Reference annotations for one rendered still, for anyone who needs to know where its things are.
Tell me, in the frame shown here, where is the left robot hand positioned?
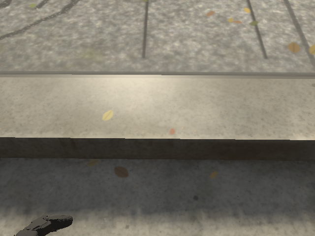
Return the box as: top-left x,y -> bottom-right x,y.
14,214 -> 73,236

